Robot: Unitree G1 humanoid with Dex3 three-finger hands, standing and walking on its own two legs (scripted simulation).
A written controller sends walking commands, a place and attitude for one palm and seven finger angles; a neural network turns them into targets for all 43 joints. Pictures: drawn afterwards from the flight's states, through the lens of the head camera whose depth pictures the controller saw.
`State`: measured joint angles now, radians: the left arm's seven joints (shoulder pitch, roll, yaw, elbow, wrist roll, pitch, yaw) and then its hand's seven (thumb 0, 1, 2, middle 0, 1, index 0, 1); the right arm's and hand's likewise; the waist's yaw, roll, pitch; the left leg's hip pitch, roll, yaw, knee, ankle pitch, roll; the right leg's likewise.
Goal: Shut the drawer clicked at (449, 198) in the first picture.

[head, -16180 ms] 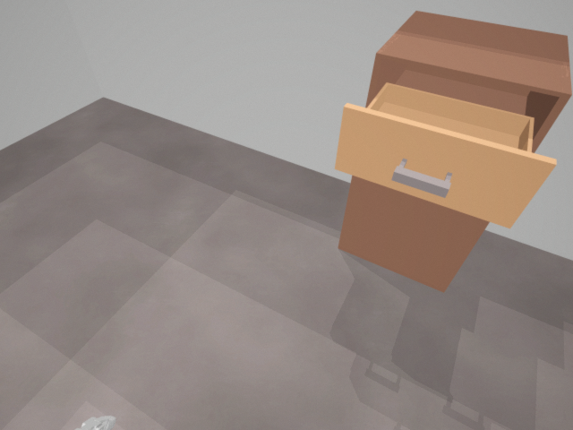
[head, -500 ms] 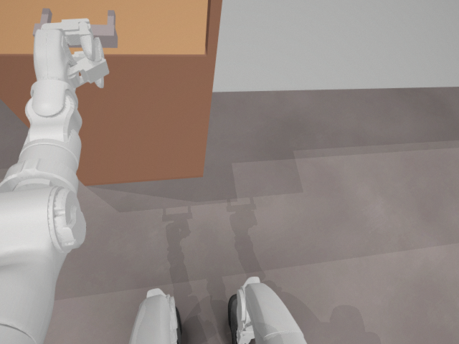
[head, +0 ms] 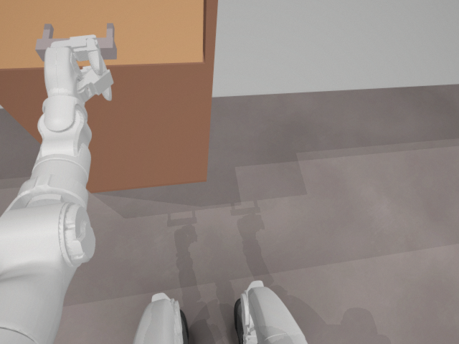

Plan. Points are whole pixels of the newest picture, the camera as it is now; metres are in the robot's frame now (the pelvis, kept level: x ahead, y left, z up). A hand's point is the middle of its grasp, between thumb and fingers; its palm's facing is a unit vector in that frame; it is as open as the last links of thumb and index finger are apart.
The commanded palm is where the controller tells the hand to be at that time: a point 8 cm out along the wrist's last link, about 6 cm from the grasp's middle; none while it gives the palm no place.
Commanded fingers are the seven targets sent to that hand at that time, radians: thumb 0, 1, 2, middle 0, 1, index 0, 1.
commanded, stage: pull the fist back off the drawer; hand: left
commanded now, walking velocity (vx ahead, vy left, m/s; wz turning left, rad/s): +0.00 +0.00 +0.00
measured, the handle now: (79, 39) +0.63 +0.19 +0.08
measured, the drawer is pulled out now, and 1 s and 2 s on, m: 0.00 0.00 0.00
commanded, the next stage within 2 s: draw the hand back to the body in 0.14 s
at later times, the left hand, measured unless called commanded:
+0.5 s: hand (73, 95) +0.48 +0.17 +0.12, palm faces +0.05 -1.00 -0.04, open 3.3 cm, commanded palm +0.43 +0.21 +0.12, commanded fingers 0.00 0.90 0.90 -1.40 -1.60 -1.40 -1.60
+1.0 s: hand out of the picture +0.33 +0.21 +0.18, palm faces +0.25 -0.93 -0.25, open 3.3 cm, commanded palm +0.29 +0.25 +0.20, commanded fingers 0.00 0.90 0.90 -1.40 -1.60 -1.40 -1.60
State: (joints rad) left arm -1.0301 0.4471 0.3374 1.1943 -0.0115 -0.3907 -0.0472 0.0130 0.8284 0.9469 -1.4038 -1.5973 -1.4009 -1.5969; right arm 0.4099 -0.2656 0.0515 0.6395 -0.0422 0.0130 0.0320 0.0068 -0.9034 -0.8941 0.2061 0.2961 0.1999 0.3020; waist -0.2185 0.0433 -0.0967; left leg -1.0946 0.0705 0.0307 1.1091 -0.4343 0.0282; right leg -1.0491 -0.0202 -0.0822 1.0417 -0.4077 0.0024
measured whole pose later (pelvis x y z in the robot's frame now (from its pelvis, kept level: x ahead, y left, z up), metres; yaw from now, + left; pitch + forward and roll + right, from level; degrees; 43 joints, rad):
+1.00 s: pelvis +0.05 -0.01 +0.08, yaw +1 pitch +0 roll +0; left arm 0.09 0.29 0.13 0.01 -0.08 -0.07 0.07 0.02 0.89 0.90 -1.41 -1.60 -1.40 -1.60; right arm 0.18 -0.23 0.06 0.56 0.04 -0.01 -0.08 0.01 -0.90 -0.89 0.20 0.30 0.20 0.30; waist 0.03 0.04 -0.02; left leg -0.25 0.02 0.05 0.56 -0.31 0.01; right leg -0.23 -0.03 -0.06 0.54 -0.31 0.01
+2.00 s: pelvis +0.03 +0.00 +0.09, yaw +0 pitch -1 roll -1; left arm 0.58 0.35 0.34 -0.50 -0.05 -0.18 0.10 0.01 0.89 0.90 -1.41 -1.60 -1.41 -1.60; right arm 0.17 -0.23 0.00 0.57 0.00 -0.04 -0.06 0.02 -0.90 -0.89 0.21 0.30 0.20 0.30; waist 0.00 0.04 0.06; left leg -0.21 0.02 0.07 0.45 -0.23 0.02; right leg -0.19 -0.02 -0.04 0.41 -0.20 0.02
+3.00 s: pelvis -0.12 +0.01 +0.07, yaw +1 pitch +0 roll -4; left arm 0.64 0.47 0.39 -0.64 -0.06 -0.31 0.10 0.01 0.88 0.90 -1.41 -1.60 -1.41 -1.60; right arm 0.15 -0.20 0.00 0.58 0.01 -0.07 -0.07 0.02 -0.90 -0.89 0.21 0.30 0.20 0.30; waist -0.02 0.03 0.04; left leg -0.49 0.04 -0.01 0.52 -0.08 0.02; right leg -0.18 0.10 0.01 0.51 -0.32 -0.02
